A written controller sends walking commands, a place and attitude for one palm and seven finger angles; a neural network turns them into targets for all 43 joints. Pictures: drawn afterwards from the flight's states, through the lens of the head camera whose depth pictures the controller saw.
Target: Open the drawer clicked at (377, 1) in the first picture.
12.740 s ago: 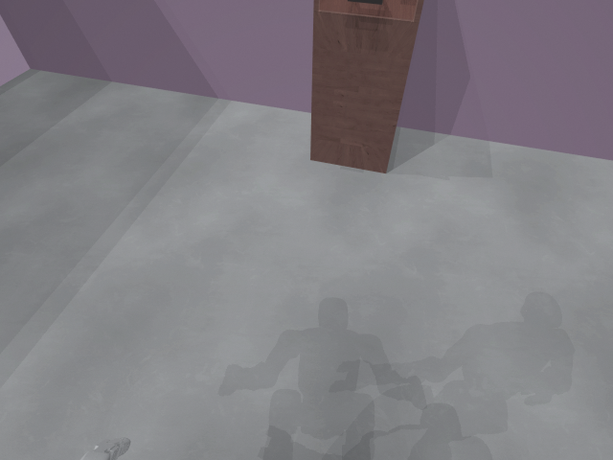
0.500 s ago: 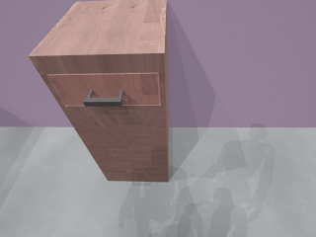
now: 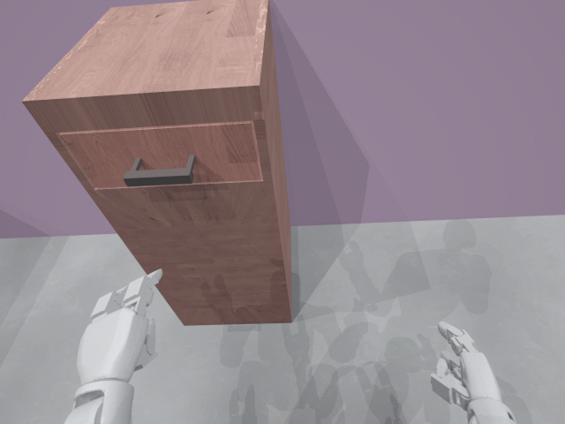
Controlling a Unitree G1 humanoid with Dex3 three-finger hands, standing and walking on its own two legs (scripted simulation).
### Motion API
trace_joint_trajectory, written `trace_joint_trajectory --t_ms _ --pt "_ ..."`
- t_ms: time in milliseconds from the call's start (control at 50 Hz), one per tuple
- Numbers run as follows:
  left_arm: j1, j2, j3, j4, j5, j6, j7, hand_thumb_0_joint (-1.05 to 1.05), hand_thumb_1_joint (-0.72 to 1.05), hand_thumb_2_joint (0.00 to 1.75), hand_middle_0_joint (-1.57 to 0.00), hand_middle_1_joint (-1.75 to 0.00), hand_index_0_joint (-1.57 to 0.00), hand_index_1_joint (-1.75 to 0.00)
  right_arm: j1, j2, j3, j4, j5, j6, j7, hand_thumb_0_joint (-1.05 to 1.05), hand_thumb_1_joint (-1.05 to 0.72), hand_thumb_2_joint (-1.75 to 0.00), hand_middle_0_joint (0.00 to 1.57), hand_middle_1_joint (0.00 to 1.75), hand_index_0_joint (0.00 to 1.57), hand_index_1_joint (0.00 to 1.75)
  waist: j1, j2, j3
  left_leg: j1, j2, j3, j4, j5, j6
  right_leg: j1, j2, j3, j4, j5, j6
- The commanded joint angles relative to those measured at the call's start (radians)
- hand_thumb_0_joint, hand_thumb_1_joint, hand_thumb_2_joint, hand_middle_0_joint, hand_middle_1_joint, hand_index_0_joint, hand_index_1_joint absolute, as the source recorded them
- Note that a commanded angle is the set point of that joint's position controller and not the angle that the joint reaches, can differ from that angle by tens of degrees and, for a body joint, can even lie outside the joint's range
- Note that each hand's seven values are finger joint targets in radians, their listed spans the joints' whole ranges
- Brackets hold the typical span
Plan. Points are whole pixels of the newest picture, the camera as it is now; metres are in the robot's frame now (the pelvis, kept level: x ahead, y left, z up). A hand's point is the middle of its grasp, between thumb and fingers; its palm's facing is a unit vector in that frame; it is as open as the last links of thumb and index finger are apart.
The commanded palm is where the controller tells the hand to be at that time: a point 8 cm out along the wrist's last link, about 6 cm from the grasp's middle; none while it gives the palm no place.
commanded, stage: raise the hand with hooked fingers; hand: left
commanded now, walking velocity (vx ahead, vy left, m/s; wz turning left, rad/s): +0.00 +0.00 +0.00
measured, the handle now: (162, 169) +0.53 +0.29 +0.05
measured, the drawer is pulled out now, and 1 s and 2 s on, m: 0.00 0.00 0.00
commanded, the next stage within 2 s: move the hooked fingers above the handle in 1.60 s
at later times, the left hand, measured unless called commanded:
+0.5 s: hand (114, 327) +0.23 +0.25 +0.05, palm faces +0.10 -0.09 -0.99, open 10.9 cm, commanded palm +0.18 +0.25 +0.10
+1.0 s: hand (81, 252) +0.28 +0.28 +0.14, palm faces +0.14 -0.05 -0.99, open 13.5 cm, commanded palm +0.25 +0.28 +0.19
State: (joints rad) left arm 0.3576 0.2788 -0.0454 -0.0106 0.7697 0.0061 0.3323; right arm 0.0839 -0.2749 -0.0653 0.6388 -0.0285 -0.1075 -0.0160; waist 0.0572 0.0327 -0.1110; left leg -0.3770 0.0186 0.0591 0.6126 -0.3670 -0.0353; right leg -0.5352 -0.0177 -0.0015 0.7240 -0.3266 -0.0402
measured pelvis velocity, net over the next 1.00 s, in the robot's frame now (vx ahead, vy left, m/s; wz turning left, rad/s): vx -0.01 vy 0.04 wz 0.02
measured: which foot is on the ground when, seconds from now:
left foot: down 0.00-1.00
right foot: down 0.00-1.00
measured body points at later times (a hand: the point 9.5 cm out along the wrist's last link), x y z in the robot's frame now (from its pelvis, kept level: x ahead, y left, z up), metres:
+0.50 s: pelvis -0.04 +0.02 +0.00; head -0.03 -0.02 +0.44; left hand +0.22 +0.25 +0.10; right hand +0.16 -0.17 -0.11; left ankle -0.04 +0.15 -0.72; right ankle +0.02 -0.09 -0.72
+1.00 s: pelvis -0.01 +0.04 +0.02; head +0.00 +0.00 +0.47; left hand +0.27 +0.28 +0.19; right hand +0.24 -0.15 -0.07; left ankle -0.04 +0.15 -0.72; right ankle +0.02 -0.09 -0.72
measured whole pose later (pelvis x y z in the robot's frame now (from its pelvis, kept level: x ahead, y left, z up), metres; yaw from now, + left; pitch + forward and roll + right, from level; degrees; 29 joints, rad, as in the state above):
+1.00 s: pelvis -0.01 +0.04 +0.02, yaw +1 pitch -1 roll +1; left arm -0.08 0.44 -0.10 -0.06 0.95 0.19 0.06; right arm 0.04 -0.24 0.02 0.62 0.00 0.07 -0.04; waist 0.11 0.09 0.00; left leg -0.15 -0.03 0.00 0.44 -0.29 0.01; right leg -0.26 -0.05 -0.01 0.49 -0.22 0.02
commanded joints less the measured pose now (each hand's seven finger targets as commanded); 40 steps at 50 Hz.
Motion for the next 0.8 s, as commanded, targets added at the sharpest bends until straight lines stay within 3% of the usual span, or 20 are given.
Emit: trace_joint_trajectory --t_ms 0,60,80,120,140,200,260,340,380,420,480,540,580,620,640,700,780 --pt "0.273 0.128 0.035 -0.124 0.236 -0.026 0.047 0.00 0.53 0.74 -0.23 -0.54 -0.23 -0.54 -0.127 -0.075 -0.001 -0.229 -0.002 0.078 0.062 0.00 -0.90 -0.90 0.20 0.30 0.20 0.30 0.102 -0.205 -0.057 -0.214 -0.089 -0.003 0.020 0.192 0.050 0.232 -0.014 0.131 -0.091 0.199 -0.017" --pt "0.072 0.203 0.094 -0.246 0.339 -0.029 0.116 0.00 0.46 0.71 -0.23 -0.58 -0.23 -0.58 -0.130 -0.049 0.002 -0.257 -0.018 0.113 0.054 0.00 -0.90 -0.90 0.20 0.30 0.20 0.30 0.080 -0.090 -0.122 -0.196 -0.111 -0.004 0.062 0.123 0.057 0.172 0.004 0.161 -0.091 0.021 -0.018" --pt "0.018 0.196 0.093 -0.236 0.367 -0.026 0.144 0.00 0.43 0.70 -0.23 -0.60 -0.23 -0.60 -0.119 -0.034 0.002 -0.257 -0.025 0.117 0.046 0.00 -0.90 -0.90 0.20 0.30 0.20 0.30 0.066 -0.054 -0.141 -0.171 -0.114 -0.002 0.082 0.119 0.060 0.146 0.010 0.160 -0.088 0.003 -0.019" --pt "-0.148 0.238 0.125 -0.287 0.398 -0.046 0.199 0.00 0.39 0.68 -0.24 -0.63 -0.24 -0.63 -0.113 -0.025 0.001 -0.258 -0.042 0.127 0.028 0.00 -0.90 -0.90 0.20 0.30 0.20 0.30 0.042 -0.032 -0.193 -0.128 -0.114 -0.021 0.137 0.096 0.065 0.062 0.005 0.181 -0.067 -0.014 -0.024" --pt "-0.272 0.259 0.135 -0.358 0.388 -0.065 0.223 0.00 0.36 0.67 -0.24 -0.64 -0.24 -0.64 -0.112 -0.018 0.001 -0.256 -0.046 0.126 0.017 0.00 -0.90 -0.90 0.20 0.30 0.20 0.30 0.011 -0.045 -0.210 -0.115 -0.111 -0.037 0.167 0.065 0.072 0.025 0.001 0.186 -0.071 -0.059 -0.018" --pt "-0.291 0.236 0.107 -0.353 0.324 -0.095 0.243 0.00 0.29 0.64 -0.24 -0.69 -0.24 -0.69 -0.094 -0.017 -0.002 -0.249 -0.043 0.102 -0.004 0.00 -0.90 -0.90 0.20 0.30 0.20 0.30 -0.021 0.023 -0.241 -0.036 -0.106 -0.046 0.187 0.065 0.075 0.002 -0.001 0.168 -0.071 -0.037 -0.018" --pt "-0.316 0.219 0.073 -0.273 0.274 -0.037 0.210 0.00 0.22 0.61 -0.25 -0.74 -0.25 -0.74 -0.117 -0.025 0.012 -0.230 -0.037 0.098 -0.018 0.00 -0.90 -0.90 0.20 0.30 0.20 0.30 -0.051 -0.004 -0.179 -0.056 -0.091 -0.051 0.144 0.033 0.076 0.033 0.002 0.105 -0.099 -0.036 0.000" --pt "-0.287 0.205 0.039 -0.134 0.238 0.108 0.097 0.00 0.13 0.57 -0.25 -0.80 -0.25 -0.80 -0.171 -0.032 0.038 -0.232 -0.009 0.109 -0.038 0.00 -0.90 -0.90 0.20 0.30 0.20 0.30 -0.007 -0.089 -0.118 -0.107 -0.070 -0.043 0.029 0.020 0.072 0.168 -0.004 0.059 -0.151 -0.044 0.016" --pt "-0.275 0.205 0.013 -0.122 0.224 0.159 0.018 0.00 0.08 0.55 -0.26 -0.82 -0.26 -0.82 -0.176 -0.035 0.049 -0.225 0.005 0.113 -0.046 0.00 -0.90 -0.90 0.20 0.30 0.20 0.30 0.021 -0.103 -0.077 -0.089 -0.063 -0.036 -0.033 0.027 0.068 0.217 -0.005 0.049 -0.177 -0.057 0.016" --pt "-0.251 0.225 0.025 -0.138 0.219 0.177 -0.044 0.00 0.04 0.53 -0.26 -0.86 -0.26 -0.86 -0.168 -0.041 0.055 -0.229 0.008 0.115 -0.045 0.00 -0.90 -0.90 0.20 0.30 0.20 0.30 0.045 -0.114 -0.068 -0.075 -0.056 -0.039 -0.078 0.054 0.067 0.270 -0.006 0.028 -0.176 -0.040 0.015" --pt "-0.223 0.243 0.058 -0.213 0.217 0.158 -0.093 0.00 -0.03 0.50 -0.27 -0.90 -0.27 -0.90 -0.150 -0.043 0.057 -0.233 0.007 0.111 -0.038 0.00 -0.90 -0.90 0.20 0.30 0.20 0.30 0.068 -0.069 -0.065 -0.036 -0.047 -0.048 -0.129 0.103 0.064 0.321 0.000 0.004 -0.176 0.009 0.003" --pt "-0.293 0.272 0.099 -0.293 0.230 0.111 -0.083 0.00 -0.10 0.47 -0.27 -0.94 -0.27 -0.94 -0.140 -0.046 0.049 -0.236 0.003 0.104 -0.031 0.00 -0.90 -0.90 0.20 0.30 0.20 0.30 0.067 -0.049 -0.061 -0.015 -0.039 -0.056 -0.161 0.109 0.062 0.333 0.009 -0.004 -0.191 -0.003 -0.003" --pt "-0.349 0.265 0.095 -0.315 0.248 0.086 -0.055 0.00 -0.15 0.45 -0.27 -0.98 -0.27 -0.98 -0.130 -0.046 0.042 -0.224 -0.001 0.095 -0.027 0.00 -0.90 -0.90 0.20 0.30 0.20 0.30 0.063 0.028 -0.064 0.026 -0.040 -0.062 -0.168 0.140 0.060 0.324 0.015 -0.008 -0.184 0.035 -0.012" --pt "-0.412 0.277 0.102 -0.320 0.254 0.076 -0.031 0.00 -0.20 0.43 -0.28 -1.00 -0.28 -1.00 -0.121 -0.051 0.036 -0.209 0.000 0.091 -0.025 0.00 -0.90 -0.90 0.20 0.30 0.20 0.30 0.053 0.042 -0.083 0.061 -0.044 -0.067 -0.169 0.183 0.057 0.324 0.018 -0.011 -0.187 0.083 -0.015" --pt "-0.452 0.287 0.110 -0.310 0.248 0.081 -0.023 0.00 -0.22 0.42 -0.28 -1.02 -0.28 -1.02 -0.124 -0.054 0.034 -0.206 0.002 0.091 -0.026 0.00 -0.90 -0.90 0.20 0.30 0.20 0.30 0.045 0.018 -0.082 0.062 -0.044 -0.069 -0.171 0.169 0.058 0.322 0.019 -0.011 -0.197 0.068 -0.011" --pt "-0.542 0.278 0.076 -0.264 0.233 0.104 -0.031 0.00 -0.29 0.39 -0.29 -1.07 -0.29 -1.07 -0.125 -0.059 0.029 -0.180 0.015 0.090 -0.033 0.00 -0.90 -0.90 0.20 0.30 0.20 0.30 0.031 0.026 -0.064 0.091 -0.047 -0.067 -0.194 0.154 0.055 0.314 0.018 -0.018 -0.221 0.066 -0.009" --pt "-0.616 0.292 0.045 -0.263 0.212 0.142 -0.097 0.00 -0.38 0.35 -0.29 -1.12 -0.29 -1.12 -0.140 -0.064 0.030 -0.165 0.024 0.094 -0.041 0.00 -0.90 -0.90 0.20 0.30 0.20 0.30 0.033 0.032 -0.114 0.151 -0.049 -0.070 -0.214 0.242 0.053 0.382 0.014 -0.021 -0.240 0.154 -0.008"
